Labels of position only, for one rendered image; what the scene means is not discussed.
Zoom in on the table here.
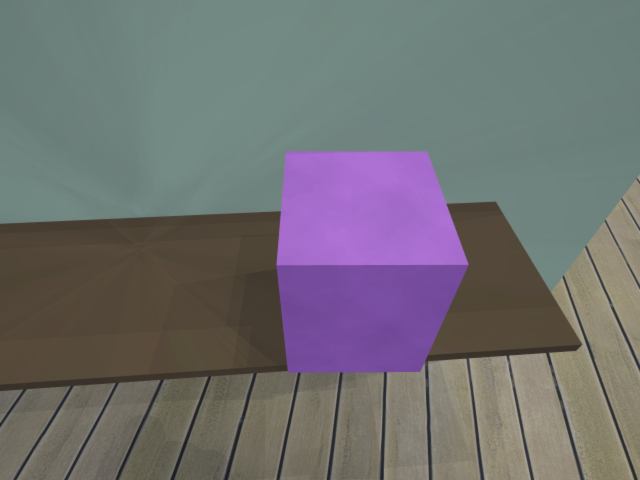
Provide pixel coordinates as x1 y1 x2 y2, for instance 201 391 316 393
0 202 582 391

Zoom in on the carton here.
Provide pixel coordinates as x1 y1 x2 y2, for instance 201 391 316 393
276 151 469 373

